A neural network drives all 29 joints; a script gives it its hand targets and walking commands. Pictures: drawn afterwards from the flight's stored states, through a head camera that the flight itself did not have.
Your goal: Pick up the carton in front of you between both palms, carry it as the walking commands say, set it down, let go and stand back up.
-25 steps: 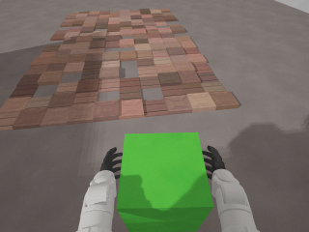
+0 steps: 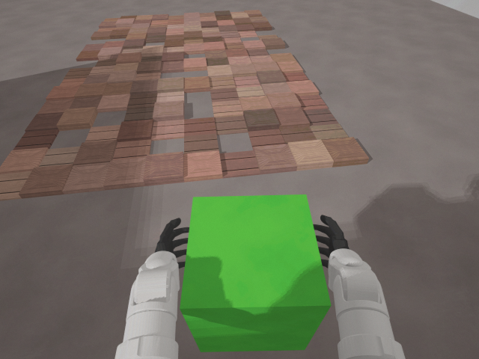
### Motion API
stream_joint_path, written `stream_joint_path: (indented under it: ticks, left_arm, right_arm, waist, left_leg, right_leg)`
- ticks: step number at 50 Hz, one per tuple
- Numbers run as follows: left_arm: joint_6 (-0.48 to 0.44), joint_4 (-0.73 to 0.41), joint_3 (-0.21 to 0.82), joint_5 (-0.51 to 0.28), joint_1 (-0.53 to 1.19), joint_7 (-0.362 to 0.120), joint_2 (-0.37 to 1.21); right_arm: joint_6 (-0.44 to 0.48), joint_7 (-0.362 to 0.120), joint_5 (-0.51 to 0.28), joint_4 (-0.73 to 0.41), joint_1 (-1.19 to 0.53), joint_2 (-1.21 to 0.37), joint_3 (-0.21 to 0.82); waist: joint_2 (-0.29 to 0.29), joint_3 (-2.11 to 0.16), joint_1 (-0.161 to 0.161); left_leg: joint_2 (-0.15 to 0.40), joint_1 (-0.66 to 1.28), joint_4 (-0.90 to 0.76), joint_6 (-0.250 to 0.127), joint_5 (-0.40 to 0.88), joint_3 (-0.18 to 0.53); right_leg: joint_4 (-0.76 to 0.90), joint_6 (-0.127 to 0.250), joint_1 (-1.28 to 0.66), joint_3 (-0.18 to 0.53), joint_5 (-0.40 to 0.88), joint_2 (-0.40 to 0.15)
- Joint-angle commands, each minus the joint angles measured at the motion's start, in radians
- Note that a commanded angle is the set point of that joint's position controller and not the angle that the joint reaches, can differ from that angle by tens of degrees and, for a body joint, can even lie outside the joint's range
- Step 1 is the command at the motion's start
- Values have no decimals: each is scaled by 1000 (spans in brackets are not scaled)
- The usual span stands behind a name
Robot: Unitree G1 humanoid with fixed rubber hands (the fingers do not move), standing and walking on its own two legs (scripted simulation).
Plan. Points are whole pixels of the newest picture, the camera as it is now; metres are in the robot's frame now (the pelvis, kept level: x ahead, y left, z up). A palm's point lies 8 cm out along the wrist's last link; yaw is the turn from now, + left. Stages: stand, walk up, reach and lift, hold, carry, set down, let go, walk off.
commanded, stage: reach and lift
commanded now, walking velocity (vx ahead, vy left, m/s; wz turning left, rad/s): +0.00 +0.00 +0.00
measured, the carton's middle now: (251, 276) +0.30 +0.00 -0.05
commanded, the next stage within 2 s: hold in 0.54 s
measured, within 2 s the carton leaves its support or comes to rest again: neither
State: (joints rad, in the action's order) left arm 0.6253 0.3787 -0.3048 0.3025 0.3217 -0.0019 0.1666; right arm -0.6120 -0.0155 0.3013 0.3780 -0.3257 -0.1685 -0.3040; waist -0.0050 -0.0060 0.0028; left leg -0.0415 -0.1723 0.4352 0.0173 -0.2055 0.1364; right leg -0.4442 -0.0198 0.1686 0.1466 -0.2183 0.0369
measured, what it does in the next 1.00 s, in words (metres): stands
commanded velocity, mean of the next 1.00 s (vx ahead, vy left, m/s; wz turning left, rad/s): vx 0.00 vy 0.00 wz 0.00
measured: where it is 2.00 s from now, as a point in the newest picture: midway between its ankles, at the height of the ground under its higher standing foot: outside the picture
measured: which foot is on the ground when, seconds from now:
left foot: down 0.00-1.00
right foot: down 0.00-1.00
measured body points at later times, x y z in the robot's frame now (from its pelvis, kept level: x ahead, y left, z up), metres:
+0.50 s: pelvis +0.02 +0.00 +0.00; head -0.02 +0.00 +0.45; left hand +0.31 +0.15 +0.03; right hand +0.32 -0.15 +0.03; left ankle +0.02 +0.13 -0.74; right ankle +0.02 -0.13 -0.74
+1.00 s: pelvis +0.00 +0.00 +0.00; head -0.04 +0.00 +0.45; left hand +0.30 +0.15 +0.05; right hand +0.31 -0.15 +0.05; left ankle +0.02 +0.13 -0.74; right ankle +0.02 -0.13 -0.74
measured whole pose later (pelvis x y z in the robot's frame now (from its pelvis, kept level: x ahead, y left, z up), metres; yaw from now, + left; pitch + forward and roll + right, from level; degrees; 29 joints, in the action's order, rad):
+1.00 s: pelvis +0.00 +0.00 +0.00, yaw +0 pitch -7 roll +0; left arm 0.76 0.26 -0.25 0.29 0.29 0.00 0.16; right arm -0.75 -0.02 0.29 0.26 -0.30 -0.16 -0.25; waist 0.00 0.01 0.00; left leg -0.03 -0.06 0.36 0.02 -0.18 0.13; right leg -0.37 -0.02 0.06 0.14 -0.19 0.03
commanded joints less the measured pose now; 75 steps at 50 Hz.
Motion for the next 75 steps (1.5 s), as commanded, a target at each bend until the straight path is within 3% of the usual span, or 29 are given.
stream_joint_path:
  ticks: [1, 14, 26, 32, 38, 50, 75]
  left_arm:
    - [-24, -13, 573, -245, 521, -250, 947]
    - [10, -105, 611, -277, 421, -243, 936]
    - [37, -146, 622, -287, 412, -242, 923]
    - [75, -236, 688, -328, 417, -237, 920]
    - [111, -171, 612, -284, 421, -238, 878]
    - [97, -147, 615, -289, 518, -249, 914]
    - [106, -197, 627, -298, 433, -239, 901]
  right_arm:
    - [10, -245, -229, 24, -482, -949, 556]
    - [-23, -240, -258, -70, -384, -933, 594]
    - [-52, -236, -271, -114, -378, -929, 611]
    - [-91, -227, -310, -202, -376, -929, 673]
    - [-126, -229, -269, -140, -385, -886, 598]
    - [-111, -243, -271, -115, -483, -916, 599]
    - [-119, -233, -284, -168, -400, -903, 615]
  waist:
    - [5, -260, 0]
    - [6, -264, 0]
    - [1, -239, -4]
    - [0, -274, 2]
    - [2, -139, 1]
    - [4, -193, 1]
    - [4, -213, -1]
  left_leg:
    - [-56, 101, -78, 1, 116, -81]
    - [-62, 155, -98, 8, 244, -72]
    - [-66, 165, -109, 7, 234, -72]
    - [-67, 202, -120, 9, 278, -65]
    - [-59, 151, -148, 4, 108, -76]
    - [-56, 158, -131, 4, 79, -80]
    - [-60, 192, -133, 7, 213, -75]
  right_leg:
    - [83, 4, -63, -87, 122, 60]
    - [104, -3, -118, -79, 245, 67]
    - [118, -7, -131, -76, 243, 66]
    - [130, -10, -171, -72, 296, 64]
    - [157, -1, -122, -82, 121, 59]
    - [142, 2, -118, -88, 88, 57]
    - [143, -2, -157, -78, 219, 63]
